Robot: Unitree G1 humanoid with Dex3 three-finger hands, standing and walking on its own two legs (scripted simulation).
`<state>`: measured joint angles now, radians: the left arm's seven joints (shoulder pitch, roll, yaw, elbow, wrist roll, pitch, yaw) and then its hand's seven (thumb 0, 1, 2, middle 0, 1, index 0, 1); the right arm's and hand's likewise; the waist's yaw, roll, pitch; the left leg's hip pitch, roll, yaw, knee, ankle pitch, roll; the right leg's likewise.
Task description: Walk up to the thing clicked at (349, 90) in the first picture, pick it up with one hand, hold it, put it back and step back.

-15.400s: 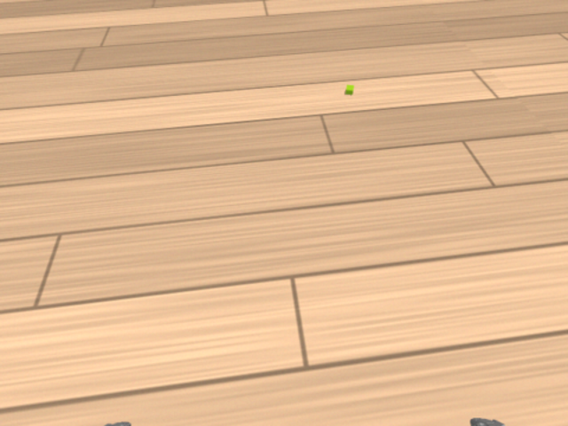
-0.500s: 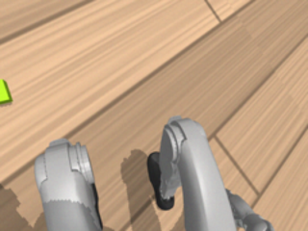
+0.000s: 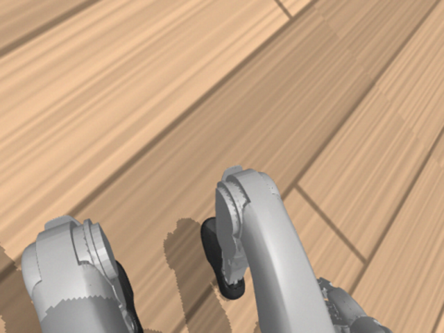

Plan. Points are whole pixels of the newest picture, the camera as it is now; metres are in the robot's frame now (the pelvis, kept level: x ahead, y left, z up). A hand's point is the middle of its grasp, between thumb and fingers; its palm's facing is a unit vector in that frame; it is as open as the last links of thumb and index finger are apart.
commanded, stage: approach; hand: left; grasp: from above
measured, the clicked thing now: out of the picture +0.47 +0.37 -0.30
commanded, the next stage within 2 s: close in in 0.06 s
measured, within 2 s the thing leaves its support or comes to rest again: neither
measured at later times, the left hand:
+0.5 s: hand out of the picture +0.45 +0.36 -0.20, palm faces -0.44 -0.14 -0.89, open 13.7 cm
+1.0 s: hand out of the picture +0.46 +0.35 -0.25, palm faces -0.46 -0.14 -0.88, open 14.2 cm
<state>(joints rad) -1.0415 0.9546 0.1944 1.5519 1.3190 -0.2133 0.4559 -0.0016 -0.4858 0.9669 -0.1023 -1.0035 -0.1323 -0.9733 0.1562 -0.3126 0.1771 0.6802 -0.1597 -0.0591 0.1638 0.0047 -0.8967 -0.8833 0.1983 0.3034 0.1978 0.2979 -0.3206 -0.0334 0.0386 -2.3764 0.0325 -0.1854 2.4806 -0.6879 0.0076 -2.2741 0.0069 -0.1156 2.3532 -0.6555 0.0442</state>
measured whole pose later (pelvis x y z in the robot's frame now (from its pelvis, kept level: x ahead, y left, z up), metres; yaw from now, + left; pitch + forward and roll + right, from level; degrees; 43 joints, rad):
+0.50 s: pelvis +0.00 +0.01 +0.00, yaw -1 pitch +31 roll -13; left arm -1.03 1.01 0.16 1.57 1.38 -0.37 0.45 0.00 -0.47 0.99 -0.13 -0.99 -0.15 -0.97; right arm 0.09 -0.32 0.19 0.67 -0.20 -0.04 0.17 0.00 -0.90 -0.89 0.20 0.30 0.20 0.30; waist -0.29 -0.10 0.06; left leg -2.36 0.02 -0.21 2.50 -0.70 0.01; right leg -2.22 0.00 -0.14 2.35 -0.68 0.05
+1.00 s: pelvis +0.00 +0.01 -0.01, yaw -3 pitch +29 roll -14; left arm -1.05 1.11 0.20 1.69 1.33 -0.27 0.52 0.00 -0.51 0.97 -0.08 -0.99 -0.09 -0.98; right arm 0.12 -0.33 0.28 0.64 -0.24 -0.16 0.19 0.00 -0.90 -0.89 0.20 0.30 0.20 0.30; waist -0.37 -0.13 0.16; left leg -2.38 0.03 -0.24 2.56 -0.72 0.01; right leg -2.26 0.03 -0.15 2.39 -0.67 0.06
